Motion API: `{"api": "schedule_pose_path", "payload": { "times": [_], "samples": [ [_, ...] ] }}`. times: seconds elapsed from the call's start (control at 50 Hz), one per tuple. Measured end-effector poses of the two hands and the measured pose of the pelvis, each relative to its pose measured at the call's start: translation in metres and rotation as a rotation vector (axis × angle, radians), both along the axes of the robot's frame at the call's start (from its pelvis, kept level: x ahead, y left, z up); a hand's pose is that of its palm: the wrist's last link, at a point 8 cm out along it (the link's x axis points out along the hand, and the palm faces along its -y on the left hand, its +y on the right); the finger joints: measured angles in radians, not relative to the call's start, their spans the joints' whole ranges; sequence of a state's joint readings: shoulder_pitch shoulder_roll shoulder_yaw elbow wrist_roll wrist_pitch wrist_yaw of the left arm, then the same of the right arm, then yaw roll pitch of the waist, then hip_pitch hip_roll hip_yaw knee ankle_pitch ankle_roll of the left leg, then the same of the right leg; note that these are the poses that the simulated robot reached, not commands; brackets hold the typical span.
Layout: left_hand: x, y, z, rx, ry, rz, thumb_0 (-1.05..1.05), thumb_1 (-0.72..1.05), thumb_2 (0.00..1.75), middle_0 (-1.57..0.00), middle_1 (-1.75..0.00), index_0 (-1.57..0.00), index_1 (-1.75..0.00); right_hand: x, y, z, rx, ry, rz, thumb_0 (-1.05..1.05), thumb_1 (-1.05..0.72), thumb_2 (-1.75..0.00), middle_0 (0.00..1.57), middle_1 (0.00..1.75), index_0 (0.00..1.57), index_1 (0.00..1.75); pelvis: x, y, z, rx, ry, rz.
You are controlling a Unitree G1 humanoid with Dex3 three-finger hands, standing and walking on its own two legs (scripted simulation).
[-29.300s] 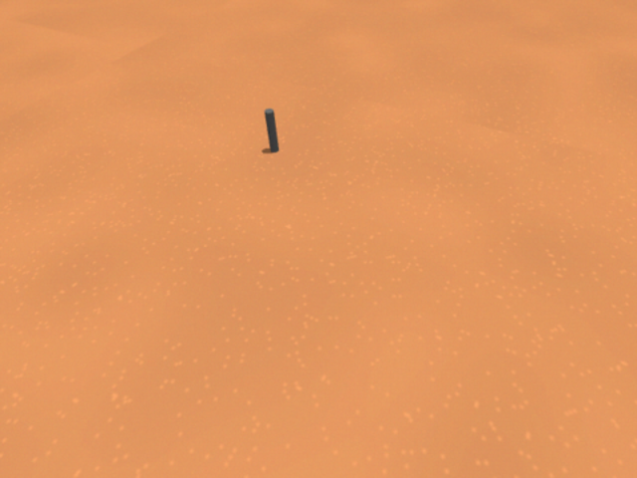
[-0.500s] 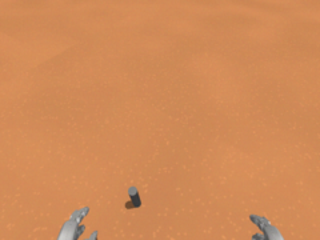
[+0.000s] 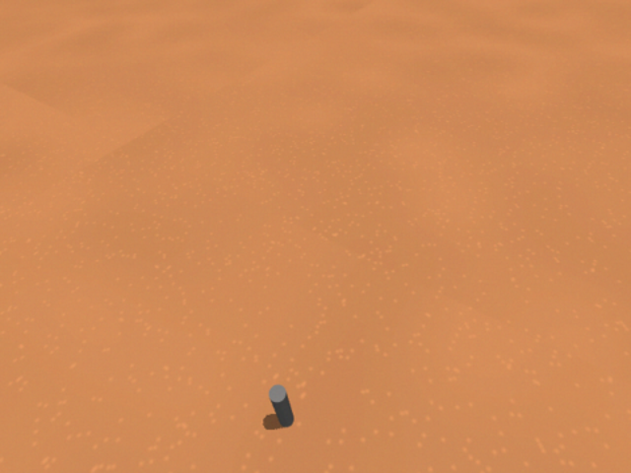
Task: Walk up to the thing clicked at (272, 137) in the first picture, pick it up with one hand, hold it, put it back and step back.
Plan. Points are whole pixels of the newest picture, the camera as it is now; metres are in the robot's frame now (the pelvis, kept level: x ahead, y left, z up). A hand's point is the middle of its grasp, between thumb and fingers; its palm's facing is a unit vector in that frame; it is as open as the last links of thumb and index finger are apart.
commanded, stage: stand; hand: left
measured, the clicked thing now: (282, 407) +0.43 +0.15 -0.66
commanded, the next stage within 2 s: step back in 1.56 s
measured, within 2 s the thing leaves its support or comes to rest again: neither
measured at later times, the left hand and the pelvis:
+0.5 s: hand out of the picture +0.07 +0.23 -0.15, palm faces -0.01 -0.94 -0.33, open 7.4 cm; pelvis +0.00 -0.01 +0.01, yaw +0 degrees
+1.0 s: hand out of the picture +0.09 +0.23 -0.15, palm faces -0.01 -0.94 -0.34, open 7.4 cm; pelvis +0.01 -0.02 +0.01, yaw -1 degrees
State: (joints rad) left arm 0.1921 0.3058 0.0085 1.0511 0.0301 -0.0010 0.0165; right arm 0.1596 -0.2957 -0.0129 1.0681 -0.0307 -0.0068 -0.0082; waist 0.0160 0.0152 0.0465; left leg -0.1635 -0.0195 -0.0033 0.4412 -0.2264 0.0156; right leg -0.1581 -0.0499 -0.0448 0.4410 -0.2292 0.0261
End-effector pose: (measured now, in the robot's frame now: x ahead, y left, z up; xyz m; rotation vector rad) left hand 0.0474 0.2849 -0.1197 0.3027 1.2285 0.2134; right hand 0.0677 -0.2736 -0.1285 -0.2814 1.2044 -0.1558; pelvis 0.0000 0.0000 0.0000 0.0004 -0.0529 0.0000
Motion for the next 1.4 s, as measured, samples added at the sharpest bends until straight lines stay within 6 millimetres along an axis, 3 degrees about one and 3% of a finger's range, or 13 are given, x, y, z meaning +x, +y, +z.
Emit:
{"api": "schedule_pose_path", "payload": {
  "times": [0.22,0.42,0.62,0.98,1.4],
  "samples": [
    [-0.005,-0.003,0.003,0.006,0.038,0.01,0.0,0.9,0.9,-0.21,-0.3,-0.21,-0.3,-0.008,-0.014,0.002,-0.01,0.044,-0.018,0.0,-0.9,-0.9,0.2,0.3,0.2,0.3,-0.001,-0.006,0.004,0.001,0.0,0.003],
    [0.006,-0.009,0.003,-0.003,0.038,0.008,0.0,0.9,0.9,-0.21,-0.3,-0.21,-0.3,-0.008,-0.024,0.006,-0.028,0.061,-0.03,0.0,-0.9,-0.9,0.2,0.3,0.2,0.3,0.004,-0.011,0.006,-0.001,0.0,-0.001],
    [0.022,-0.011,0.005,-0.005,0.02,-0.004,0.0,0.9,0.9,-0.21,-0.3,-0.21,-0.3,-0.002,-0.027,0.007,-0.026,0.055,-0.03,0.0,-0.9,-0.9,0.2,0.3,0.2,0.3,0.007,-0.013,0.007,-0.001,0.008,-0.004],
    [0.033,-0.01,0.009,0.004,0.017,-0.002,0.0,0.9,0.9,-0.21,-0.3,-0.21,-0.3,0.007,-0.031,0.007,-0.028,0.042,-0.03,0.0,-0.9,-0.9,0.2,0.3,0.2,0.3,0.013,-0.015,0.008,0.001,0.011,-0.012],
    [0.031,-0.014,0.007,-0.003,0.036,-0.009,0.0,0.9,0.9,-0.21,-0.3,-0.21,-0.3,0.002,-0.038,0.009,-0.032,0.065,-0.037,0.0,-0.9,-0.9,0.2,0.3,0.2,0.3,0.016,-0.019,0.008,0.0,0.021,-0.014]
  ]
}}
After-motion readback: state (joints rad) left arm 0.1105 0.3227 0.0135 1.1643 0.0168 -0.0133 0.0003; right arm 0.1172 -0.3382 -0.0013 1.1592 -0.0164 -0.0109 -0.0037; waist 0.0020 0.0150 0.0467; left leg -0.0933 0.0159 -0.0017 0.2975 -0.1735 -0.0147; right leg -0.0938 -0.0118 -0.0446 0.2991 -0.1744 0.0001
